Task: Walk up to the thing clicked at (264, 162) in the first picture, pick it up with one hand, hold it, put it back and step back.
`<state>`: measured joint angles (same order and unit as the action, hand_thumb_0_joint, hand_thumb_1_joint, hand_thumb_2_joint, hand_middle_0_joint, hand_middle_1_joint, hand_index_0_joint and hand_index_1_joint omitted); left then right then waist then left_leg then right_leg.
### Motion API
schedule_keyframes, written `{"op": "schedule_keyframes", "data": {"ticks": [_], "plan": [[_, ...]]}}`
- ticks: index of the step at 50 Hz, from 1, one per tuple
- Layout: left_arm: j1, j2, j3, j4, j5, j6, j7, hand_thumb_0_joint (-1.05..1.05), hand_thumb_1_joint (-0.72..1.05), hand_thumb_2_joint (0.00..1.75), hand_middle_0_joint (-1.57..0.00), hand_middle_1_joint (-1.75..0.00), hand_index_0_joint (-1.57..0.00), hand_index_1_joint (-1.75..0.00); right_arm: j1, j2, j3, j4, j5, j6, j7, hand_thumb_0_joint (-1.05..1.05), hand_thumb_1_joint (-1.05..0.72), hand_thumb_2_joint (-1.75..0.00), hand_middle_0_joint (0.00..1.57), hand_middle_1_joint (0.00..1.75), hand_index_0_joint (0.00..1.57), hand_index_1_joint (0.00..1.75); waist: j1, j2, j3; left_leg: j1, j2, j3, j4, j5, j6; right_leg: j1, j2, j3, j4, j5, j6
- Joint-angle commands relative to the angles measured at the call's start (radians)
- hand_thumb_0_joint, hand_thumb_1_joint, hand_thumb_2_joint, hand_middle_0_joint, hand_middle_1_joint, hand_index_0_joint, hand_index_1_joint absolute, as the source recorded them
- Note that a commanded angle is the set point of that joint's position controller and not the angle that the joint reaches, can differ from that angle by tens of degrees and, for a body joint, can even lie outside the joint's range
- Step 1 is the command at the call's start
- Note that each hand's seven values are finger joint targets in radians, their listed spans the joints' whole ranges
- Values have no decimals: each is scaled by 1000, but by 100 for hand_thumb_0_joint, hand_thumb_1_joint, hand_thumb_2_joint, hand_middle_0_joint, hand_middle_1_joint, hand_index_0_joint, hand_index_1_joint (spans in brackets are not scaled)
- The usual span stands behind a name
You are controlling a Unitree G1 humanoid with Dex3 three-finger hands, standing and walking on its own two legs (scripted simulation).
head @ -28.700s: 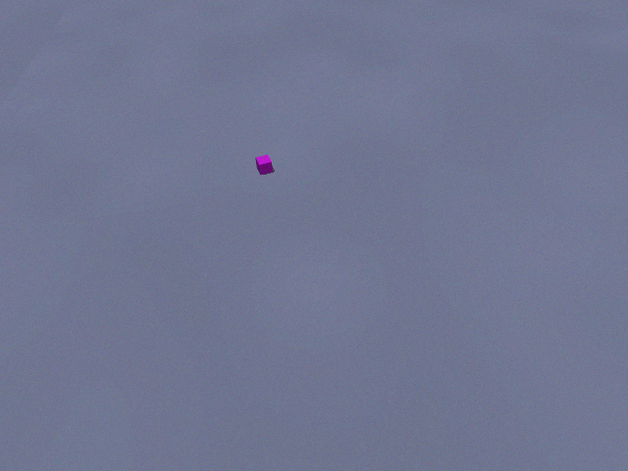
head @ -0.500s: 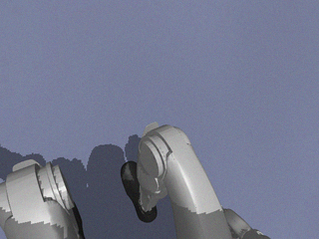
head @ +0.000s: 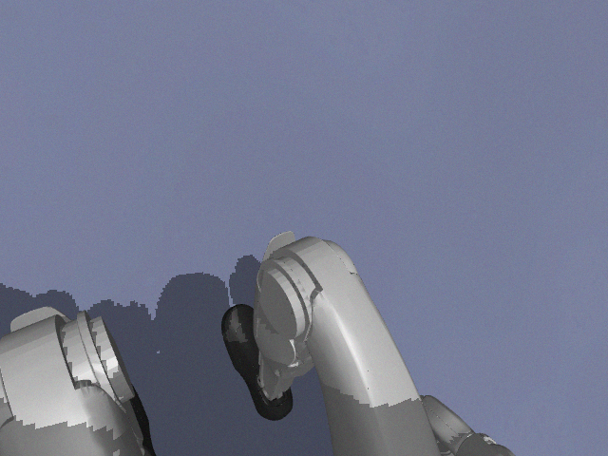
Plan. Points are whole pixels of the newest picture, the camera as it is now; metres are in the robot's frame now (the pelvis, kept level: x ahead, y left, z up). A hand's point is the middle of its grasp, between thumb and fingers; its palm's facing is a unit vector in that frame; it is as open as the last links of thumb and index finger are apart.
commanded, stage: open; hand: left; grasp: from above
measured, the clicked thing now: out of the picture +0.45 +0.34 -0.27
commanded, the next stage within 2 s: withdraw in 0.52 s
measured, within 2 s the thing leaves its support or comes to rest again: neither
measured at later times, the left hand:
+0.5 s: hand out of the picture +0.44 +0.34 -0.24, palm faces -0.44 -0.13 -0.89, open 13.7 cm
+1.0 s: hand out of the picture +0.45 +0.37 -0.15, palm faces -0.29 -0.10 -0.95, open 14.2 cm
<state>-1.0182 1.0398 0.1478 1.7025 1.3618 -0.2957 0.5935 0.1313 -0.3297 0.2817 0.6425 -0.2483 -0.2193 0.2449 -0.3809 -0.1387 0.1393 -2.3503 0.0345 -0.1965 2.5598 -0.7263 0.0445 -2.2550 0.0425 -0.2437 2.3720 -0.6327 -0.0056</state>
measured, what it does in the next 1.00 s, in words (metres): stands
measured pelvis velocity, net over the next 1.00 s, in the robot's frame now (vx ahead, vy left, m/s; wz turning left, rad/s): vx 0.00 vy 0.00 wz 0.04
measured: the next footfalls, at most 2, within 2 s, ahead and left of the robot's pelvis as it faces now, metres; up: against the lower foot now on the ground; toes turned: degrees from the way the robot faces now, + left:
none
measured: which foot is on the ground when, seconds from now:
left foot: down 0.00-1.00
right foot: down 0.00-1.00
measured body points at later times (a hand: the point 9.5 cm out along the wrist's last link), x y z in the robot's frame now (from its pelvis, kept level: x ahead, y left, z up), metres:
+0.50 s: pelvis +0.00 +0.00 +0.00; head +0.27 +0.13 +0.34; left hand +0.46 +0.34 -0.19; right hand +0.06 -0.25 -0.05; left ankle +0.06 +0.11 -0.27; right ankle +0.12 -0.10 -0.27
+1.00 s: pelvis +0.00 +0.00 +0.02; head +0.24 +0.12 +0.39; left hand +0.46 +0.37 -0.10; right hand +0.08 -0.25 -0.06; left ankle +0.06 +0.12 -0.27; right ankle +0.12 -0.10 -0.27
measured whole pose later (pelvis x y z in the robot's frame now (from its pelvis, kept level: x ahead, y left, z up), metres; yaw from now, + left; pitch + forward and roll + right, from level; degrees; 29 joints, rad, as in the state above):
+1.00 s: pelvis +0.00 +0.00 +0.02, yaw +2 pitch +33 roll -12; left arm -0.93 0.85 0.13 1.39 1.21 -0.12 0.49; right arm 0.18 -0.31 0.14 0.69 -0.17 -0.19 0.28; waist -0.28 -0.03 -0.03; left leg -2.35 0.03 -0.14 2.48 -0.72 0.04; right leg -2.27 0.03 -0.20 2.33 -0.65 -0.01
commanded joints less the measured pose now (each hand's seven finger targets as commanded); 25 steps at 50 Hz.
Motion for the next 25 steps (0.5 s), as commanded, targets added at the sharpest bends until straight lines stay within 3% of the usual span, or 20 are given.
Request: {"op": "schedule_keyframes", "data": {"ticks": [1,2,8,10,13,16,18,19,20,22,24,25], "plan": [[-230,240,15,-121,-18,5,28,0,-27,82,-35,-65,-32,-69,184,-337,-110,9,7,-2,-9,0,-89,-90,20,30,20,30,-30,565,-609,515,9,20,-293,226,-38,320,46,-23,-180,225,-20],[-227,251,25,-137,-22,5,30,0,-29,82,-34,-65,-30,-68,182,-336,-111,11,6,-4,-9,0,-89,-90,20,30,20,30,-16,577,-628,526,9,22,-295,238,-41,328,47,-23,-181,232,-21],[-231,227,12,-121,-33,4,19,0,-37,89,-25,-72,-22,-75,188,-325,-102,13,7,0,-9,0,-89,-90,20,30,20,30,-33,541,-616,490,8,28,-279,241,-33,341,48,-23,-187,240,-20],[-230,246,17,-135,-41,-3,20,0,-38,89,-23,-75,-21,-78,183,-326,-99,15,10,5,-12,0,-89,-90,20,30,20,30,-21,546,-642,474,5,34,-279,238,-28,378,54,-18,-199,242,-20],[-237,223,-4,-103,-40,-6,11,0,-41,91,-20,-78,-17,-80,182,-326,-91,10,8,-1,-9,0,-88,-90,20,30,20,30,-45,504,-576,444,6,31,-270,195,-24,337,50,-21,-197,208,-16],[-241,266,16,-140,-36,-14,17,0,-42,92,-17,-82,-15,-84,179,-333,-92,10,12,-3,-16,0,-88,-90,20,30,20,30,-24,522,-616,467,6,34,-274,207,-25,362,51,-18,-206,215,-18],[-209,261,24,-118,-34,-12,22,0,-43,93,-16,-82,-14,-84,184,-329,-93,6,10,-1,-16,0,-88,-90,20,30,20,30,-14,515,-622,458,5,35,-278,214,-26,376,52,-19,-206,218,-20],[-197,237,2,-110,-31,-9,20,0,-44,94,-15,-83,-13,-85,173,-329,-97,7,11,-1,-16,0,-88,-90,20,30,20,30,-16,517,-619,464,7,35,-278,206,-27,361,56,-15,-201,214,-21],[-228,239,5,-119,-35,-12,21,0,-46,96,-15,-83,-12,-86,179,-325,-94,10,11,-3,-16,0,-88,-90,20,30,20,30,-30,523,-607,458,8,34,-275,208,-27,354,54,-20,-201,216,-19],[-225,237,1,-125,-36,-6,21,0,-47,97,-12,-85,-10,-88,176,-329,-96,7,12,-4,-16,0,-88,-90,20,30,20,30,-26,522,-617,467,9,32,-271,218,-26,358,56,-19,-201,227,-19],[-231,269,21,-156,-35,-4,28,0,-47,96,-12,-87,-10,-89,180,-333,-101,11,14,-4,-19,0,-88,-90,20,30,20,30,-8,567,-662,507,10,28,-285,248,-35,369,54,-18,-192,244,-24],[-219,229,-4,-125,-32,2,24,0,-46,96,-12,-86,-11,-88,178,-339,-109,8,11,-5,-16,0,-88,-90,20,30,20,30,-24,552,-636,495,10,34,-275,248,-32,362,56,-15,-193,250,-21]]}}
